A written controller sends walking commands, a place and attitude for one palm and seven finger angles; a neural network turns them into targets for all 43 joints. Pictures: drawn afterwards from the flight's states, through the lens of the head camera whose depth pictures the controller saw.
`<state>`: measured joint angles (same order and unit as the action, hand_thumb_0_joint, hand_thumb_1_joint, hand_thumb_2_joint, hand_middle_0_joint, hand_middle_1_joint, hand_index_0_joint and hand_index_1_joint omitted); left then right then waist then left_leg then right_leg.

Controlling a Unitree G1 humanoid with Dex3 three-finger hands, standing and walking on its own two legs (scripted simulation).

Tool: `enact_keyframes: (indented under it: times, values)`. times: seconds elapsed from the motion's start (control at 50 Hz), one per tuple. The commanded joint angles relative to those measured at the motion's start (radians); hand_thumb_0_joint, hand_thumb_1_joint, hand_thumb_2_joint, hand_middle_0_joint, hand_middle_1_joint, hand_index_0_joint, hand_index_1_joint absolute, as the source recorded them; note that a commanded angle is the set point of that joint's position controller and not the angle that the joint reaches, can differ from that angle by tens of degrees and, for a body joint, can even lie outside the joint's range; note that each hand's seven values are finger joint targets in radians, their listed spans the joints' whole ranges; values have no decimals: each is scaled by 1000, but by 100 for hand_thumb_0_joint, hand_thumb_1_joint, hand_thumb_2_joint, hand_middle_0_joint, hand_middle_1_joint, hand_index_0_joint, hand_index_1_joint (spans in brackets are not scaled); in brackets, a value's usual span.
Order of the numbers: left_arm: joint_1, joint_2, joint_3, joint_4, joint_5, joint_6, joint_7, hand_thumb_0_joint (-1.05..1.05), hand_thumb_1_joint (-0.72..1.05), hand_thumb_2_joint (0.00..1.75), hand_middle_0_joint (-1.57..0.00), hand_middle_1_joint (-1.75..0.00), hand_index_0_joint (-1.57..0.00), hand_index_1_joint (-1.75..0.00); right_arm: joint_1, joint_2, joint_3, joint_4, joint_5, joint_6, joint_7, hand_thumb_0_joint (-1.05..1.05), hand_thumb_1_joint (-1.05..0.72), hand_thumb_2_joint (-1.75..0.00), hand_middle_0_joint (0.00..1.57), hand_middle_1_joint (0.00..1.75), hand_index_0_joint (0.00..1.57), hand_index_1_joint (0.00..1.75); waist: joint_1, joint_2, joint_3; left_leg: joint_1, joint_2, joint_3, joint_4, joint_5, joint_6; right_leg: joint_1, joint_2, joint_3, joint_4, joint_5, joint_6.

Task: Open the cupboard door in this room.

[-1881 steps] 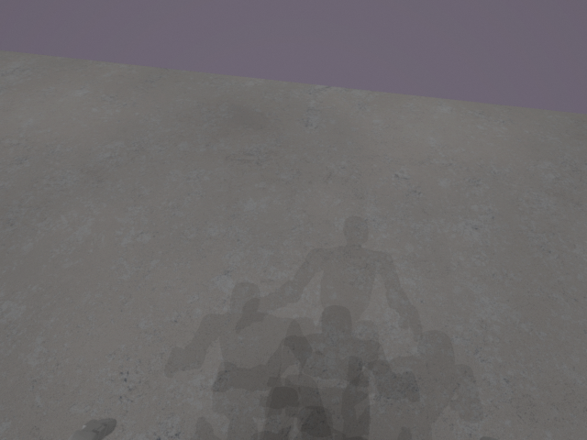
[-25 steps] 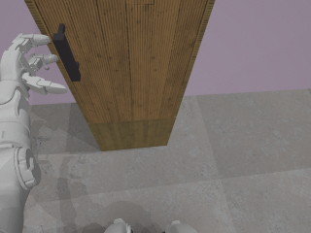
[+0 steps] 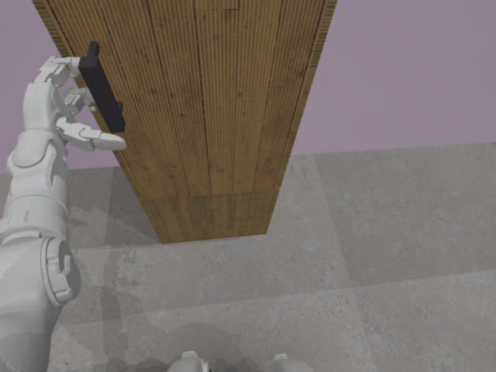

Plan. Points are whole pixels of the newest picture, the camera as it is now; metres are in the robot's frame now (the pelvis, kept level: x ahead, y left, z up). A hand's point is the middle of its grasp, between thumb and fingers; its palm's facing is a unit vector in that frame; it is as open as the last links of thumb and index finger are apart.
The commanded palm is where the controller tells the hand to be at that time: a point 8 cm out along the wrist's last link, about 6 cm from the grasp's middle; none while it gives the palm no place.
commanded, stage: slide the fingers in behind the handle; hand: left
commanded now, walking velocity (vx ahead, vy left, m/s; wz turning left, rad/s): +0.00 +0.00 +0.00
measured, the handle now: (106, 89) +0.55 +0.20 +0.11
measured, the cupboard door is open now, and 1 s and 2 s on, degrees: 0 0 1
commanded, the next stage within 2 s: close the thumb around the handle in 0.92 s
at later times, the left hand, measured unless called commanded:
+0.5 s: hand (110, 110) +0.50 +0.19 +0.11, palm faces +0.07 -1.00 +0.00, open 14.0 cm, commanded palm +0.47 +0.23 +0.11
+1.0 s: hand (107, 114) +0.49 +0.19 +0.11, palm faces +0.06 -1.00 -0.01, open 14.0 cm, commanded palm +0.46 +0.23 +0.11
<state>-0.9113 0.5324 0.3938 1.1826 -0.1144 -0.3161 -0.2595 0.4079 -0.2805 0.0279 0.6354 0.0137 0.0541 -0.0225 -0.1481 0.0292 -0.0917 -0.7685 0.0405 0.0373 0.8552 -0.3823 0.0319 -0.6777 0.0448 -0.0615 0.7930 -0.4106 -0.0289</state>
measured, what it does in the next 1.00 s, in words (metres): stands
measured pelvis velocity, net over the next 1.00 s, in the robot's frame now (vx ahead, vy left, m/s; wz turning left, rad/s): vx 0.00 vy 0.00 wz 0.01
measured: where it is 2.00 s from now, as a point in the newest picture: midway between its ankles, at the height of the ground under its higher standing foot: outside the picture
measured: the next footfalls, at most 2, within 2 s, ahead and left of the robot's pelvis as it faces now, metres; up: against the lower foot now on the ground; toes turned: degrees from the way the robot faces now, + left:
none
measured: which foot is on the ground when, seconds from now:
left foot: down 0.00-1.00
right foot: down 0.00-1.00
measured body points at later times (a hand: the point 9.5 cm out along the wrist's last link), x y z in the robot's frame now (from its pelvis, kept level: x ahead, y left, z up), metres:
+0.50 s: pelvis +0.00 +0.00 +0.00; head +0.10 +0.01 +0.44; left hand +0.49 +0.24 +0.11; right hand +0.01 -0.27 -0.12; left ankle +0.01 +0.10 -0.70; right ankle -0.02 -0.10 -0.70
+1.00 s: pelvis +0.00 +0.00 +0.00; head +0.08 +0.00 +0.44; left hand +0.48 +0.24 +0.12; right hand +0.01 -0.27 -0.12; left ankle +0.01 +0.10 -0.70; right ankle -0.02 -0.10 -0.70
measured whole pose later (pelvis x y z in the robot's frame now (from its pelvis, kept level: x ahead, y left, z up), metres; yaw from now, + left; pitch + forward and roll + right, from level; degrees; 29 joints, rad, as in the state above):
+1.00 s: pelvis +0.00 +0.00 +0.00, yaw +0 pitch +15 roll -2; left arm -0.88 0.46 0.36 1.16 -0.12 -0.34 -0.19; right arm 0.40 -0.28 0.02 0.65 0.02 0.04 -0.01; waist -0.14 0.03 -0.09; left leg -0.74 0.04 0.04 0.84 -0.37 0.03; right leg -0.66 0.04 -0.06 0.80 -0.41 -0.03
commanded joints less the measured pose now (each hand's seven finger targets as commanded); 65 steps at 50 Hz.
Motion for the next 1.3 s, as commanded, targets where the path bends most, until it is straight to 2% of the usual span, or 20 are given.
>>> enact_keyframes:
  times: [0.0, 0.06, 0.16, 0.18, 0.22, 0.3, 0.34, 0.44, 0.54, 0.6, 0.7, 0.72, 0.76, 0.82, 0.88, 0.92, 1.0, 1.16, 1.22, 1.28]
  values:
    - [-436, 257, 43, -223, -12, -57, 24, 0, -50, 30, -30, -120, -30, -120, 146, -170, -64, -56, 0, -12, -14, 0, -90, -90, 20, 30, 20, 30, 0, 84, -434, 396, -19, -81, -51, 405, 12, 90, 16, 46, -81, 404, 15]
    - [-486, 229, 12, -236, -6, -62, 34, 0, -50, 30, -30, -120, -30, -120, 150, -169, -63, -49, -1, -13, -12, 0, -90, -90, 20, 30, 20, 30, -23, 58, -409, 387, -20, -86, -50, 392, 16, 79, 17, 45, -82, 398, 16]
    - [-492, 177, -23, -221, -4, -67, 38, 0, -50, 30, -30, -120, -30, -120, 148, -164, -65, -44, -1, -18, -10, 0, -90, -90, 20, 30, 20, 30, -31, 89, -410, 408, -21, -87, -46, 380, 14, 49, 17, 45, -84, 378, 14]
    - [-493, 200, -7, -229, -4, -69, 39, 0, -50, 30, -30, -120, -30, -120, 149, -167, -68, -40, 0, -18, -11, 0, -90, -90, 20, 30, 20, 30, -25, 98, -433, 419, -17, -91, -44, 392, 11, 49, 16, 45, -80, 380, 14]
    - [-482, 156, -35, -224, -10, -66, 35, 0, -50, 30, -30, -120, -30, -120, 144, -162, -66, -39, 0, -20, -7, 0, -90, -90, 20, 30, 20, 30, -25, 110, -431, 428, -19, -89, -43, 396, 9, 43, 17, 43, -82, 382, 12]
    - [-480, 157, -15, -244, -23, -70, 45, 0, -50, 30, -30, -120, -30, -120, 147, -163, -70, -34, -3, -21, -5, 0, -90, -90, 20, 30, 20, 30, -16, 97, -460, 440, -19, -93, -44, 423, 8, 62, 19, 40, -77, 404, 12]
    - [-482, 136, -32, -238, -18, -67, 56, 0, -50, 30, -30, -120, -30, -120, 139, -159, -69, -36, -1, -22, -3, 0, -90, -90, 20, 30, 20, 30, -20, 86, -423, 420, -20, -91, -49, 394, 8, 52, 18, 39, -80, 383, 13]
    - [-478, 147, -24, -240, 7, -76, 91, 0, -50, 30, -30, -120, -30, -120, 142, -158, -70, -39, -5, -26, 3, 0, -90, -90, 20, 30, 20, 30, -16, 69, -419, 395, -25, -84, -51, 375, 11, 68, 17, 45, -81, 384, 14]
    - [-469, 131, -24, -260, -4, -87, 87, 0, -50, 30, -30, -120, -30, -120, 141, -156, -73, -39, -4, -26, 4, 0, -90, -90, 20, 30, 20, 30, -10, 70, -450, 419, -24, -85, -53, 396, 8, 87, 19, 42, -78, 403, 12]
    - [-424, 164, 16, -265, -10, -88, 93, 0, -50, 30, -30, -120, -30, -120, 138, -156, -73, -46, -4, -24, 6, 0, -90, -90, 20, 30, 20, 30, 11, 67, -460, 405, -28, -77, -55, 414, 9, 120, 17, 47, -75, 434, 12]
    - [-408, 167, 12, -242, -3, -74, 97, 0, -50, 30, -30, -120, -30, -120, 129, -154, -68, -56, -1, -17, 4, 0, -90, -90, 20, 30, 20, 30, 5, 23, -390, 340, -33, -60, -67, 362, 15, 145, 13, 55, -89, 437, 19]
    - [-409, 197, 32, -252, 0, -78, 98, 0, -50, 30, -30, -120, -30, -120, 131, -157, -70, -58, 0, -16, 2, 0, -90, -90, 20, 30, 20, 30, 11, 20, -399, 336, -33, -61, -70, 352, 15, 155, 13, 56, -88, 430, 18]
    - [-403, 186, 31, -274, -4, -89, 96, 0, -50, 30, -30, -120, -30, -120, 125, -154, -70, -65, -1, -19, 0, 0, -90, -90, 20, 30, 20, 30, 16, 43, -420, 356, -36, -58, -66, 359, 16, 158, 13, 60, -88, 433, 15]
    - [-413, 187, 22, -243, -10, -90, 83, 0, -50, 30, -30, -120, -30, -120, 126, -157, -68, -53, 2, -21, -3, 0, -90, -90, 20, 30, 20, 30, -2, 11, -389, 333, -33, -58, -71, 328, 18, 151, 12, 64, -96, 418, 21]
    - [-451, 154, -22, -236, -9, -91, 66, 0, -50, 30, -30, -120, -30, -120, 119, -154, -66, -48, 6, -24, -7, 0, -90, -90, 20, 30, 20, 30, -18, 56, -372, 347, -33, -61, -70, 304, 16, 112, 9, 65, -102, 383, 20]
    - [-445, 145, -24, -253, -15, -96, 65, 0, -50, 30, -30, -120, -30, -120, 119, -156, -70, -46, 6, -27, -8, 0, -90, -90, 20, 30, 20, 30, -9, 85, -410, 391, -29, -72, -69, 322, 11, 92, 11, 57, -98, 364, 14]
    - [-475, 95, -55, -221, -22, -90, 72, 0, -50, 30, -30, -120, -30, -120, 123, -157, -71, -29, 3, -34, -7, 0, -90, -90, 20, 30, 20, 30, -28, 60, -384, 398, -25, -84, -65, 312, 10, 45, 15, 47, -100, 331, 15]
    - [-520, 150, -20, -217, 11, -99, 119, 0, -5, 49, -33, -125, -33, -125, 140, -162, -68, -27, -8, -39, -1, 0, -90, -90, 20, 30, 20, 30, -24, 70, -410, 393, -24, -95, -56, 333, 7, 36, 15, 44, -77, 324, 12]
    - [-490, 187, 12, -211, 16, -100, 123, 0, 12, 56, -34, -127, -34, -127, 140, -164, -69, -38, -8, -37, 0, 0, -90, -90, 20, 30, 20, 30, -6, 71, -438, 372, -26, -87, -54, 341, 5, 72, 14, 49, -72, 347, 13]
    - [-450, 174, 14, -216, 14, -99, 120, 0, 28, 64, -36, -128, -36, -128, 143, -160, -70, -45, -8, -33, 4, 0, -90, -90, 20, 30, 20, 30, 3, 70, -459, 385, -25, -81, -50, 373, 5, 84, 18, 48, -68, 380, 13]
